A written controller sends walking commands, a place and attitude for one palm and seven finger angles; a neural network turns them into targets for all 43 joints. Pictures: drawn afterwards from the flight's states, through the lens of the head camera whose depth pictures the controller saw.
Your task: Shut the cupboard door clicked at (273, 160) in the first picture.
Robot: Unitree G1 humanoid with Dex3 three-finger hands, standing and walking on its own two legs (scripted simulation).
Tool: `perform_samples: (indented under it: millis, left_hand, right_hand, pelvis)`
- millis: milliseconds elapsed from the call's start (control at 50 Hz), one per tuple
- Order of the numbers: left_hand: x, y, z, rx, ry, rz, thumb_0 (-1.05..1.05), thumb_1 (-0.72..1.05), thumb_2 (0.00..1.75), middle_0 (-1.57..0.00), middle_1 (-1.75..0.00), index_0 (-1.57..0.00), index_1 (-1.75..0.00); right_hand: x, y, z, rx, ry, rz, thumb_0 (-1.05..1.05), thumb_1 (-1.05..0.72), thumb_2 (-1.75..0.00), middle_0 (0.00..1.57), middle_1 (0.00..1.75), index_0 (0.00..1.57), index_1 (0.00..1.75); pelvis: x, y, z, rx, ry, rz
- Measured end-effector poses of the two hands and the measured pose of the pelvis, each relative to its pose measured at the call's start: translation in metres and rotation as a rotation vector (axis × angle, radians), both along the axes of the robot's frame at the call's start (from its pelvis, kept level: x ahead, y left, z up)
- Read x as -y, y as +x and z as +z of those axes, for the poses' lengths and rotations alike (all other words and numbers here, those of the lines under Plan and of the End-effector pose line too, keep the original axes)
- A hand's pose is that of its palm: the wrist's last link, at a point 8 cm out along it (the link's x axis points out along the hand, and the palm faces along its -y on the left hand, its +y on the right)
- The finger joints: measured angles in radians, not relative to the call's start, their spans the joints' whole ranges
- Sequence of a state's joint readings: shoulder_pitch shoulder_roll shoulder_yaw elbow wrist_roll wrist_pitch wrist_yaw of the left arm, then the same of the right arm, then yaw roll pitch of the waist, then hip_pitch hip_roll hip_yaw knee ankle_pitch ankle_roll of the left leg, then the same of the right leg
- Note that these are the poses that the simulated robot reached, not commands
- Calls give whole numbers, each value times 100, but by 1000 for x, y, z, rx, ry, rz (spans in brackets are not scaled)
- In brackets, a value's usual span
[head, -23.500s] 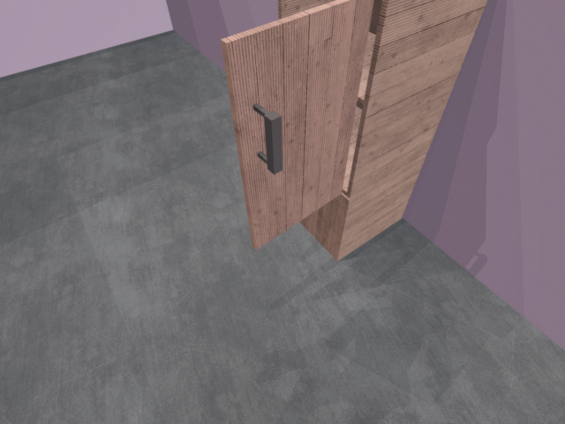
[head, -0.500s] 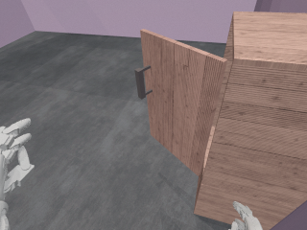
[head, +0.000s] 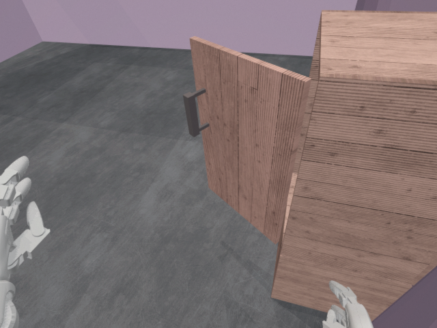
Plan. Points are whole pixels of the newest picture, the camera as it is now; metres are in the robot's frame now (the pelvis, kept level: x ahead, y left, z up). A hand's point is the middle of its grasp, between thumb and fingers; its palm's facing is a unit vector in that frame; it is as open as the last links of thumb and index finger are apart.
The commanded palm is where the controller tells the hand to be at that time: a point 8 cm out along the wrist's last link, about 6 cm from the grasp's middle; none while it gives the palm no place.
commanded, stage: step back with the hand held close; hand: left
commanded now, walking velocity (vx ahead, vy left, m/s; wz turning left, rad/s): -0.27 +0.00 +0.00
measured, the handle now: (197, 112) +0.67 +0.14 +0.05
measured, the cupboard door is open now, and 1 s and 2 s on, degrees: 58 58 58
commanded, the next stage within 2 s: stop stepping back and stand still in 1.42 s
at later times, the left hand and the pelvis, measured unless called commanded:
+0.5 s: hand (11, 257) +0.16 +0.29 +0.16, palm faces +0.42 -0.77 -0.49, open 7.4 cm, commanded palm +0.10 +0.33 +0.17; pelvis -0.05 +0.03 -0.01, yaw -1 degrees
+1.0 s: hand out of the picture +0.08 +0.29 +0.16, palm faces +0.49 -0.72 -0.50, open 7.4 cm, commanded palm +0.01 +0.32 +0.17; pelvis -0.12 +0.02 -0.03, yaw +2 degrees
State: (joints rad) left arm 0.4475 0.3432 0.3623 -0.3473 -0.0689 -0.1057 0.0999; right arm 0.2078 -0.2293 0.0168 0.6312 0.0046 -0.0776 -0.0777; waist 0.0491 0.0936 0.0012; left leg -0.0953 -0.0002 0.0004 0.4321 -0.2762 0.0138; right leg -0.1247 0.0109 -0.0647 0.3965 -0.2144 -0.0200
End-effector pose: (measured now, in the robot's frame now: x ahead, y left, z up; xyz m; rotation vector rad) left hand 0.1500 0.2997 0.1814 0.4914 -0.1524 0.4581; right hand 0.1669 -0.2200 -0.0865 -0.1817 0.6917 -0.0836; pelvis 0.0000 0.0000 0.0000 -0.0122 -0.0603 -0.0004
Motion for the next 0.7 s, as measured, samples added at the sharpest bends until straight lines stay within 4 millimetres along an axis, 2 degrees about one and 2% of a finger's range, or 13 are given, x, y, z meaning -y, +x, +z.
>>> perform_samples:
  millis: [200, 320, 400, 500, 620, 700]
  left_hand:
    - [-12, 4, -16, -65, 33, -50, 2, 89, 90, -21, -31, -21, -30]
    - [-23, -2, -2, -25, 101, -91, 2, 89, 90, -21, -31, -21, -30]
    - [-27, -14, 6, 30, 126, -100, 2, 89, 90, -21, -31, -21, -30]
    - [-28, -35, 1, 55, 115, -86, 2, 89, 90, -21, -31, -21, -30]
    - [-25, -64, -11, 73, 93, -53, 2, 89, 90, -21, -31, -21, -30]
    - [-24, -79, -12, 112, 80, -44, 2, 89, 90, -21, -31, -21, -30]
  right_hand:
    - [14, -20, -7, -106, -71, -85, 2, -91, -90, 21, 30, 20, 30]
    - [5, -28, 1, -86, -88, -109, 2, -91, -90, 20, 30, 20, 29]
    - [-4, -35, 7, -44, -78, -102, 2, -91, -90, 20, 30, 20, 29]
    - [-10, -50, 9, -10, -68, -87, 2, -90, -90, 21, 30, 20, 30]
    - [-5, -77, 2, -29, -87, -69, 2, -90, -90, 21, 30, 20, 30]
    - [1, -98, -1, -65, -118, -59, 2, -90, -90, 21, 30, 20, 30]
  pelvis:
    - [-18, -7, -6, -80, -4, 6]
    - [-27, -19, -9, -79, 5, -8]
    - [-29, -32, -11, -75, 9, -17]
    - [-28, -50, -15, -68, 5, -17]
    - [-23, -70, -20, -61, -7, 0]
    - [-22, -82, -21, -63, -13, 12]
